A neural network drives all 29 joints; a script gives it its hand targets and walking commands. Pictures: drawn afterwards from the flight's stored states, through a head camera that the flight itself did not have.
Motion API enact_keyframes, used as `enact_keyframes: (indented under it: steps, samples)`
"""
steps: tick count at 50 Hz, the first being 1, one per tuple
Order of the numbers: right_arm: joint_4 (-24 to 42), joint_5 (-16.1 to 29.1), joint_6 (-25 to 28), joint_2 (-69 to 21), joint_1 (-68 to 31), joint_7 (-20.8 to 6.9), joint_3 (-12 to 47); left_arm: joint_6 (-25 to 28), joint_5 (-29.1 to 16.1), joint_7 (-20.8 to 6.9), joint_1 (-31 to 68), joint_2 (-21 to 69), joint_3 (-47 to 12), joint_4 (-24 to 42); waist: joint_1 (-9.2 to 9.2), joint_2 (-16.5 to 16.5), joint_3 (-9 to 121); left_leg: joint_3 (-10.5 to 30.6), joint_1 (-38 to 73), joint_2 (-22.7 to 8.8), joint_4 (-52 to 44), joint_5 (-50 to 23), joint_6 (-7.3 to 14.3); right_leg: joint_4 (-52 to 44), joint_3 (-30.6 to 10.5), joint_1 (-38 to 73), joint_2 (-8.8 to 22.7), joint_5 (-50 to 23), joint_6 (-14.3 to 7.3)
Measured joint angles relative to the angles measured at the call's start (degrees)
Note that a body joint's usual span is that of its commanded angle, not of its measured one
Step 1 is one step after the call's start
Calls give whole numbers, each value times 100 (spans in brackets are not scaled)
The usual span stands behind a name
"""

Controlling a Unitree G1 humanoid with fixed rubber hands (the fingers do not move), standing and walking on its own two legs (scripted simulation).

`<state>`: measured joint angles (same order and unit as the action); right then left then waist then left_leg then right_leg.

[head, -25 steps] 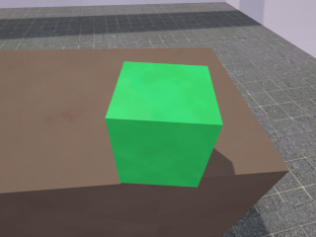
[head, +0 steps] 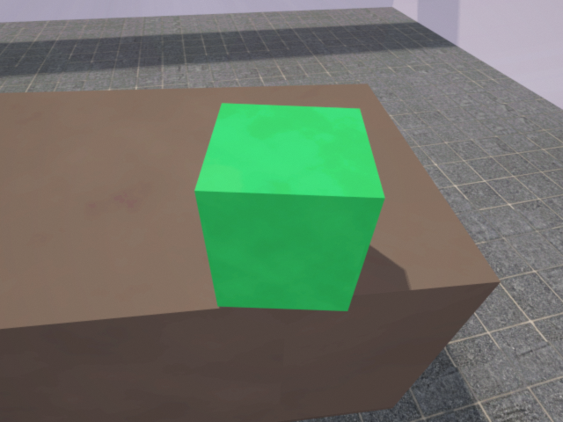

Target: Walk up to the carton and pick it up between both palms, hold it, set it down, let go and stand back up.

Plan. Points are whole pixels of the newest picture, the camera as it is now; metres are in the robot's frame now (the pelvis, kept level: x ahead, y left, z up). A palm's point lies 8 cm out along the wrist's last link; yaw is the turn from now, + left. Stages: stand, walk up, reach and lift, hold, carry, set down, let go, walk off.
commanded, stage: stand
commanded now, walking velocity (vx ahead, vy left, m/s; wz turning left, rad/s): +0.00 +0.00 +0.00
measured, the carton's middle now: (286, 210) +0.42 +0.00 +0.10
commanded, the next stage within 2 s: none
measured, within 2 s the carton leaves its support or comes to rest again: neither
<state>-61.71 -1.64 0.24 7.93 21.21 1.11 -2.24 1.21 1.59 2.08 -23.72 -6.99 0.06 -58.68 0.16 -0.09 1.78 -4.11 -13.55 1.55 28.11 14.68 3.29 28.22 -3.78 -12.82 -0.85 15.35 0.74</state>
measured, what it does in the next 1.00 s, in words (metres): stands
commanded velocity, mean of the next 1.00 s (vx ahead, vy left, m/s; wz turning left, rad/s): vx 0.00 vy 0.00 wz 0.00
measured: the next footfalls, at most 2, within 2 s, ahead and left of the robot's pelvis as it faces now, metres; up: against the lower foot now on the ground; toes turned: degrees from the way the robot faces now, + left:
none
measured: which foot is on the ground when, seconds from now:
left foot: down 0.00-1.00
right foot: down 0.00-1.00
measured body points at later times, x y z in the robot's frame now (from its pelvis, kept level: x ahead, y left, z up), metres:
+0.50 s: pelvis -0.03 +0.00 +0.00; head -0.04 -0.01 +0.45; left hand -0.07 +0.20 -0.16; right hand -0.07 -0.22 -0.16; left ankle +0.00 +0.08 -0.74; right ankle +0.00 -0.13 -0.74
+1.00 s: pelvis -0.02 -0.01 +0.00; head -0.03 -0.01 +0.45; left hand -0.05 +0.19 -0.16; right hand -0.06 -0.22 -0.16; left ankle +0.00 +0.08 -0.74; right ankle +0.00 -0.13 -0.74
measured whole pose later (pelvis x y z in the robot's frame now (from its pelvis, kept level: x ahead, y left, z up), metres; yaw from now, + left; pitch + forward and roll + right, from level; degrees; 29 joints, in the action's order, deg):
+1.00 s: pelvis -0.02 -0.01 +0.00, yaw -1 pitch +0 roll +0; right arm -63.8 -1.2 0.3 6.7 20.9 1.7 -0.9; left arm 1.0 1.1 2.0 -21.6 -5.3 -0.4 -63.3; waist 0.5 -0.4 1.1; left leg -3.7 -15.4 1.0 26.8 11.8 2.6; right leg 27.2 -4.3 -15.0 -1.6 12.3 0.3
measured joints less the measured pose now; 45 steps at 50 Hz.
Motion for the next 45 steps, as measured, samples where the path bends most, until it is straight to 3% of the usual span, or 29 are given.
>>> enact_keyframes:
  steps: [14, 45]
  samples:
    - [-163, 27, -70, -51, -16, 29, 41, -33, 2, 2, -27, 142, -39, -338, 10, -65, -46, -6, -143, -10, -54, -237, -4, -17, -22, -168, -13, -224, 1]
    - [-188, 46, -8, -105, -28, 52, 122, -24, -44, -9, 179, 170, -48, -435, 31, -48, -42, 39, -224, -54, -114, -309, -68, -84, -46, -261, -71, -312, -38]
